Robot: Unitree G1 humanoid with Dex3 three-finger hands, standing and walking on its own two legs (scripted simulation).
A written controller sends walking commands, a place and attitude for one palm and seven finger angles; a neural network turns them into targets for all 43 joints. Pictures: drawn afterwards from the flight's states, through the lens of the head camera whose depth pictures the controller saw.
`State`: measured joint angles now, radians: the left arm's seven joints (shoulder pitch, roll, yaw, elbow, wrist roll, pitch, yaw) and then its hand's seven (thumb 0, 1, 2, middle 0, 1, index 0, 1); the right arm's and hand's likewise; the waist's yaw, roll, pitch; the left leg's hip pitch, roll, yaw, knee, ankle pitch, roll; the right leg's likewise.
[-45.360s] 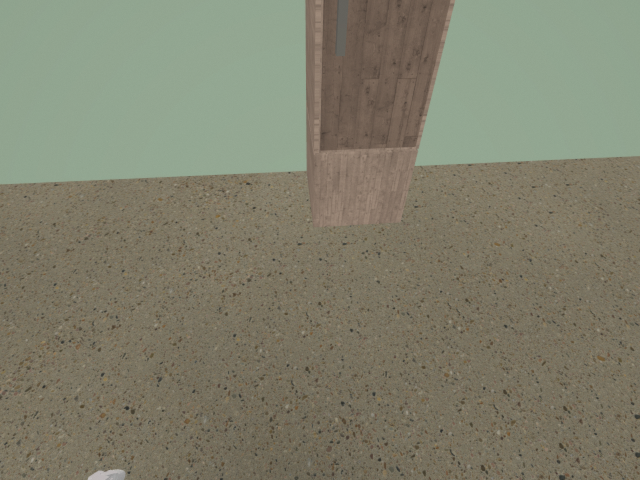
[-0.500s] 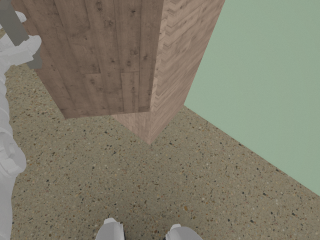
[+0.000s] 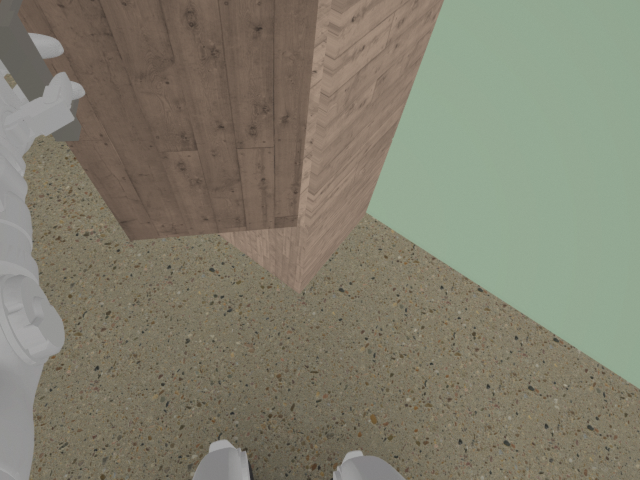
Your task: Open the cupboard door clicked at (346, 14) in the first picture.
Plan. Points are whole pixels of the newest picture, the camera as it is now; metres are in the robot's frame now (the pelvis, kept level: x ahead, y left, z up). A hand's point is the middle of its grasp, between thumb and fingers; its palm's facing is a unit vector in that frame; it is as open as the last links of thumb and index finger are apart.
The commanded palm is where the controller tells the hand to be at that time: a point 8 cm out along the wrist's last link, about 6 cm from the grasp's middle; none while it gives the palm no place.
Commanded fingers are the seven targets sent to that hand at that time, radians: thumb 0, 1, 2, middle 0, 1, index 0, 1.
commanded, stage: pull the door open along its arc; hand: left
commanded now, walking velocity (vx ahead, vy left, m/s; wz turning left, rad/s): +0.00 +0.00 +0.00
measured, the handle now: (42, 70) +0.58 +0.26 +0.14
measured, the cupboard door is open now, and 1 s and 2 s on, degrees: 45 93 95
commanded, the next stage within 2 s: open thumb and fingers to let go in 0.98 s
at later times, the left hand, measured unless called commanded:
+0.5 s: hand (92, 192) +0.41 +0.19 +0.14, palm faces +0.18 -0.98 +0.07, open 6.5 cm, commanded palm +0.35 +0.24 +0.13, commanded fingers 0.00 0.90 0.90 -0.40 -1.35 -0.40 -1.35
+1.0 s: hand (208, 262) +0.32 +0.08 +0.14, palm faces +0.44 -0.90 +0.03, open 6.5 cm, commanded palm +0.27 +0.11 +0.13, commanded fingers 0.00 0.90 0.90 -0.40 -1.35 -0.40 -1.35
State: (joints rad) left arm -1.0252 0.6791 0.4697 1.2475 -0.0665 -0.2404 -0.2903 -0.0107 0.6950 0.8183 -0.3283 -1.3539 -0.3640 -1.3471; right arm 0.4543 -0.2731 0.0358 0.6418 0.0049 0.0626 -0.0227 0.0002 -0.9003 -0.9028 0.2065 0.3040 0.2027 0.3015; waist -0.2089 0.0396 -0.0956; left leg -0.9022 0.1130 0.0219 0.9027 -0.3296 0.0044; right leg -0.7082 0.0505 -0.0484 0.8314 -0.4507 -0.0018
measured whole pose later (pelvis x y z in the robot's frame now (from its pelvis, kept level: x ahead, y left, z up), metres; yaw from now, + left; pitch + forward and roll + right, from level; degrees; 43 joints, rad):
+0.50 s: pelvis +0.02 -0.01 +0.02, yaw +0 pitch +9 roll -1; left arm -0.32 0.22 0.30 0.42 -0.22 -0.11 -0.05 -0.01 0.64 0.71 -0.33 -1.34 -0.33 -1.28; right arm 0.28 -0.24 0.01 0.54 0.04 0.03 0.01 0.01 -0.90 -0.90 0.20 0.30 0.20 0.30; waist -0.05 0.04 -0.13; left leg -0.60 0.08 0.07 0.77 -0.33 -0.01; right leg -0.43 0.02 -0.01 0.73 -0.46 0.00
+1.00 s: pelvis +0.02 -0.05 +0.03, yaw +4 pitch +1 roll +1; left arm 0.05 -0.07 -0.07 0.00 -0.03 0.01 0.46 0.00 0.65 0.71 -0.29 -1.31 -0.30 -1.31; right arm 0.23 -0.22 0.00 0.60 -0.03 0.08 0.00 0.01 -0.90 -0.90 0.20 0.30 0.20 0.30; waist -0.01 0.05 -0.08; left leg -0.39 0.06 0.02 0.64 -0.27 -0.05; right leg -0.23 0.02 -0.07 0.66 -0.45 -0.05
